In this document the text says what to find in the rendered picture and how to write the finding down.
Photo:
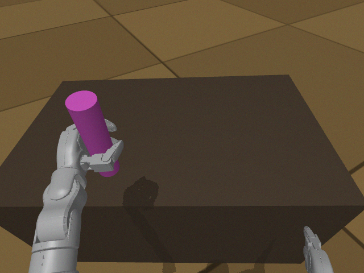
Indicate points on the can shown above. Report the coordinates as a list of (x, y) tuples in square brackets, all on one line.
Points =
[(87, 115)]

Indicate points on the left robot arm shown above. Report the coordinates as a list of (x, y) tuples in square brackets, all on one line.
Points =
[(57, 233)]

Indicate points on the right robot hand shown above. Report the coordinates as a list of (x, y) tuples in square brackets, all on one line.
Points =
[(316, 259)]

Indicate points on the left robot hand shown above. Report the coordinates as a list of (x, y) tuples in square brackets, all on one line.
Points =
[(73, 153)]

